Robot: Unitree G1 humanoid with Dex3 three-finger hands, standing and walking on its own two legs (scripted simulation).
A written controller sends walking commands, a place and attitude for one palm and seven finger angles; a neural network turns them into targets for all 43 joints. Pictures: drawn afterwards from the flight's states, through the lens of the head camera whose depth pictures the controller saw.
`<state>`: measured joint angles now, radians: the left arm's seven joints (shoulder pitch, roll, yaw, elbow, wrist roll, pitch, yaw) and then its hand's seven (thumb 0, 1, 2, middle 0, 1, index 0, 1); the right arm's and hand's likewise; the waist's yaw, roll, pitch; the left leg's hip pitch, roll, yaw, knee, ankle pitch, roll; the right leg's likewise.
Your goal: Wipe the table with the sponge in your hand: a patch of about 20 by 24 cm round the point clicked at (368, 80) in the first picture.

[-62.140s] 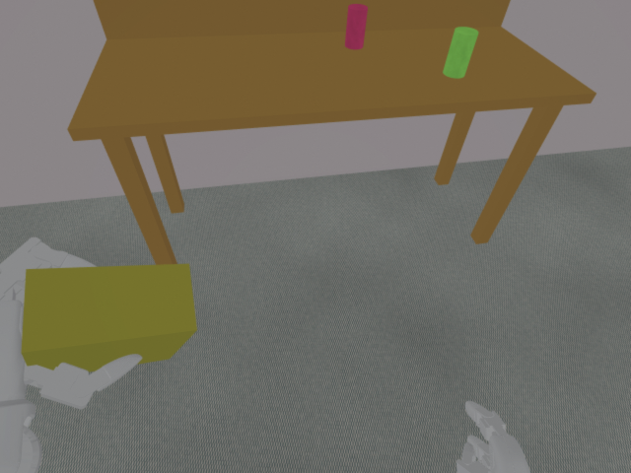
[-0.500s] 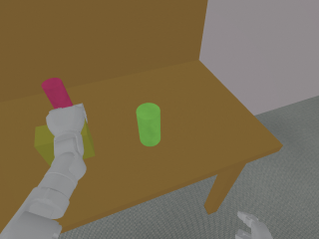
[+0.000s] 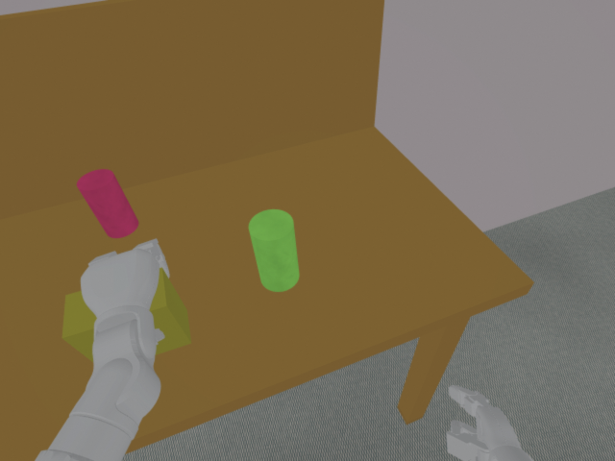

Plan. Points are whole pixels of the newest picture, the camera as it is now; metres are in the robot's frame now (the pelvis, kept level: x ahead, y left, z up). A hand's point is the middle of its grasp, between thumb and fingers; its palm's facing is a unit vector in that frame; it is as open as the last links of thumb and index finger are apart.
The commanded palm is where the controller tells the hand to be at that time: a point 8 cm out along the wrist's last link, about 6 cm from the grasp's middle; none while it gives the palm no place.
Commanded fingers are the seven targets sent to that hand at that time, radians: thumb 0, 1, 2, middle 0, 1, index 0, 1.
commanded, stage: wipe back along the third lane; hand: left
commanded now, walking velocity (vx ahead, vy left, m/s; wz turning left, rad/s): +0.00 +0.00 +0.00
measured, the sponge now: (139, 328) +0.29 +0.29 +0.00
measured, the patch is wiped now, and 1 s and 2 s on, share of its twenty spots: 1.00 1.00 1.00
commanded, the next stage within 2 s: slide back across to the middle lane in 1.30 s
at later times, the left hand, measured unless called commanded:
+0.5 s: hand (146, 322) +0.27 +0.25 +0.06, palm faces +0.06 -0.05 -1.00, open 10.4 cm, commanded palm +0.22 +0.22 +0.08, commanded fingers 0.00 0.10 1.30 -1.20 -1.60 -1.20 -1.60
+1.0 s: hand (148, 321) +0.27 +0.25 +0.06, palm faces +0.05 -0.04 -1.00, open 10.4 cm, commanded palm +0.22 +0.22 +0.08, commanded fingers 0.00 0.10 1.30 -1.20 -1.60 -1.20 -1.60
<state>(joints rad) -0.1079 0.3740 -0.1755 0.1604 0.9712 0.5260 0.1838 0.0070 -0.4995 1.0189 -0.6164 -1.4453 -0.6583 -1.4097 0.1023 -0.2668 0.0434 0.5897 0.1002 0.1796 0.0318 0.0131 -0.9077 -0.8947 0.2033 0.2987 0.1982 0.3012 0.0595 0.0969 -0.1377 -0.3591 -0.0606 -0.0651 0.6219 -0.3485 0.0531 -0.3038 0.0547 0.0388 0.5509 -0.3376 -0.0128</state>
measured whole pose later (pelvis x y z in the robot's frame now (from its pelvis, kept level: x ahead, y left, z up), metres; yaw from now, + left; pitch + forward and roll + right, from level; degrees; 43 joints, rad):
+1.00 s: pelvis -0.01 -0.02 +0.00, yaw +0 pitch +4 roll -1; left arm -0.06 0.36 -0.18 0.15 0.98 0.53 0.18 0.01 -0.52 1.02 -0.64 -1.42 -0.69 -1.38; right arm 0.09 -0.28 0.03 0.61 0.10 0.16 0.00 0.01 -0.91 -0.89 0.20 0.30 0.20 0.30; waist 0.07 0.10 -0.13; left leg -0.35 -0.05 -0.06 0.62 -0.33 0.03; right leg -0.31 0.07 0.04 0.58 -0.34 -0.04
